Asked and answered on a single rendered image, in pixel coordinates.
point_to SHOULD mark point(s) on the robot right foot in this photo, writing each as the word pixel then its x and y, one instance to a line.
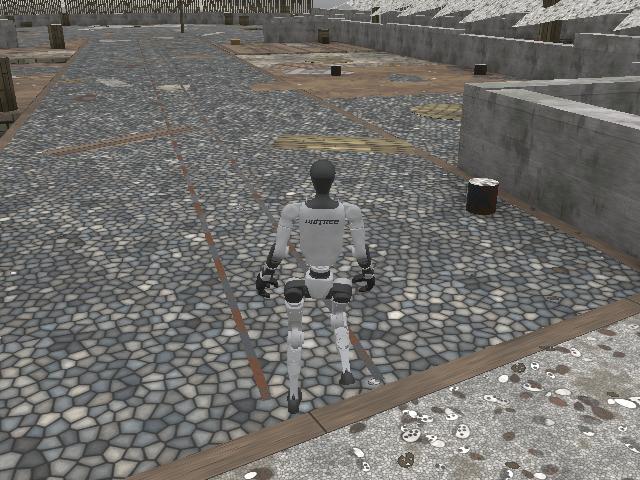
pixel 346 378

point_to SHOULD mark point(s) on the right robot forearm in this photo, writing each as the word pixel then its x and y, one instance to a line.
pixel 365 265

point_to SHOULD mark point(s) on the robot right hand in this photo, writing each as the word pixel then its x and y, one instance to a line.
pixel 360 278

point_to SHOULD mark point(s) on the left robot forearm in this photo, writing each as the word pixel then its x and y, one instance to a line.
pixel 270 266

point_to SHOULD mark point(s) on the right robot upper arm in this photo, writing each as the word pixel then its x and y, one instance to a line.
pixel 353 214

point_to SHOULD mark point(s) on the robot left hand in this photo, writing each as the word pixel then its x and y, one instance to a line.
pixel 260 285

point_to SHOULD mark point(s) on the left robot upper arm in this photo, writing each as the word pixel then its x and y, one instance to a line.
pixel 290 212

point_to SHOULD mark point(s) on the left robot shin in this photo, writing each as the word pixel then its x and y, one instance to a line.
pixel 293 366

